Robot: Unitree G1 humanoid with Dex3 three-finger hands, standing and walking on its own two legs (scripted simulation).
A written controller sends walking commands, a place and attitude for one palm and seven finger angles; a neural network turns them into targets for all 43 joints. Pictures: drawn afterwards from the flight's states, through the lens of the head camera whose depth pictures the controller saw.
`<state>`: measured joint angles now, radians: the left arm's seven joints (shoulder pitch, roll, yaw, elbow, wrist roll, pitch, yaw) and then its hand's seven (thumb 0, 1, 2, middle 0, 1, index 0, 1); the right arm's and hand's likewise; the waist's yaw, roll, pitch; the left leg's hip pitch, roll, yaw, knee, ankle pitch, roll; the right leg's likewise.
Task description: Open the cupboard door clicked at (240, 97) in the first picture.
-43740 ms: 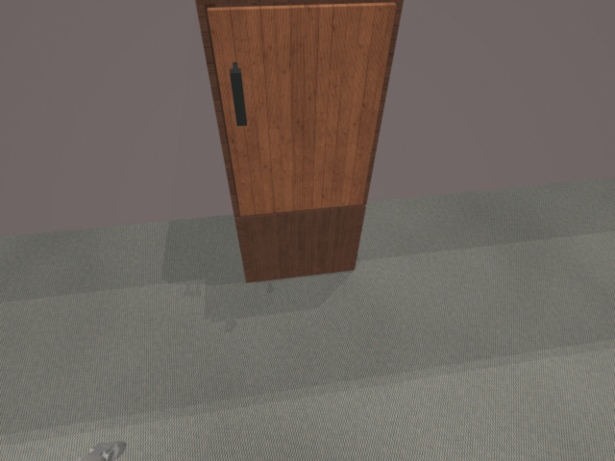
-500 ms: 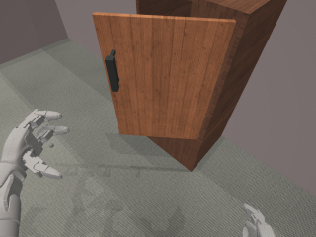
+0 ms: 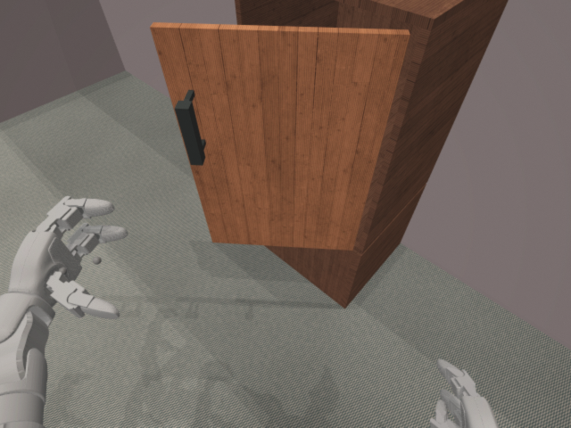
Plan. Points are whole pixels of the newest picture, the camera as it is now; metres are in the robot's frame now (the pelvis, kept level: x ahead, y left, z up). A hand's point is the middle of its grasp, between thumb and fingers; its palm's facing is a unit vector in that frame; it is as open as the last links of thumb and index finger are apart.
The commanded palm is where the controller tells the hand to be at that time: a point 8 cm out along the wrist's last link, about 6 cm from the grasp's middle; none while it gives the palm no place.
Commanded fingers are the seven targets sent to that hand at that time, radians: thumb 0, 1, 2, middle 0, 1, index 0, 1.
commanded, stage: move the hooked fingers beside the handle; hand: left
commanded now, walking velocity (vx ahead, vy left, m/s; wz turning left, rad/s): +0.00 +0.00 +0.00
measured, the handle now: (194, 128) +0.60 +0.22 +0.07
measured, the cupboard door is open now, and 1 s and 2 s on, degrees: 38 38 38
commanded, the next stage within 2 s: none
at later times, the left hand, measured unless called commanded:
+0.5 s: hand (108, 208) +0.39 +0.29 +0.09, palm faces +0.00 -1.00 +0.00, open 14.0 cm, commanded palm +0.36 +0.34 +0.09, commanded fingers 0.00 -0.50 0.30 -0.30 -1.20 -0.30 -1.20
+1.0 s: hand (126, 171) +0.47 +0.29 +0.09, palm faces -0.02 -1.00 +0.00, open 14.0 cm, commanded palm +0.45 +0.34 +0.08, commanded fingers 0.00 -0.50 0.30 -0.30 -1.20 -0.30 -1.20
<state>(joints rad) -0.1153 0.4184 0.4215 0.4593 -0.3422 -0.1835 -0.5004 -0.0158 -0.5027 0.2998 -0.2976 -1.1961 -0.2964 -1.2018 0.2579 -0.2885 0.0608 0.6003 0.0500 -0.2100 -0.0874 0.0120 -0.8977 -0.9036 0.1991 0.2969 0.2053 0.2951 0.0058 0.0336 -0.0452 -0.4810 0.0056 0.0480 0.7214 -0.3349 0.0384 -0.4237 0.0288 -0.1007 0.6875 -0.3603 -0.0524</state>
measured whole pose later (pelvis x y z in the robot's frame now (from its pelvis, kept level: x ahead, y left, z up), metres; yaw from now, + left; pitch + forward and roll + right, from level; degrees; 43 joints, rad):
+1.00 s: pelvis +0.01 +0.04 -0.01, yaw -2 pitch +15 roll -3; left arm -0.78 0.63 0.47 1.12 -0.17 -0.31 -0.48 -0.02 -0.50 0.30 -0.30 -1.20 -0.29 -1.20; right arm 0.39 -0.30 0.05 0.63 0.01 -0.03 -0.04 0.01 -0.90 -0.90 0.20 0.30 0.21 0.30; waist -0.12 0.01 -0.07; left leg -0.72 0.00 0.07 0.82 -0.37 0.09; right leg -0.65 0.02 -0.08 0.75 -0.37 -0.01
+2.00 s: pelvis +0.03 +0.04 -0.03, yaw -4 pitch +24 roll -6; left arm -0.99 0.85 0.54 1.25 -0.09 -0.24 -0.54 -0.02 -0.50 0.30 -0.29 -1.20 -0.29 -1.20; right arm 0.45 -0.30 0.07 0.59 -0.01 0.11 -0.02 0.00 -0.90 -0.90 0.20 0.30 0.21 0.30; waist -0.20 0.02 -0.09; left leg -0.90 0.04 0.04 0.92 -0.44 0.08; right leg -0.80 0.06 -0.09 0.77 -0.39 -0.01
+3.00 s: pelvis +0.02 +0.03 -0.03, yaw -3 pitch +22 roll -5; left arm -0.99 0.74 0.47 1.25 -0.09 -0.27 -0.40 -0.02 -0.50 0.30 -0.30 -1.20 -0.29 -1.20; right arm 0.46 -0.29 0.07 0.61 0.00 0.10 -0.01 0.00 -0.90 -0.90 0.20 0.30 0.21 0.29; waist -0.21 0.03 -0.10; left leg -0.88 0.04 0.04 0.92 -0.43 0.07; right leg -0.79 0.07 -0.08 0.80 -0.39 -0.02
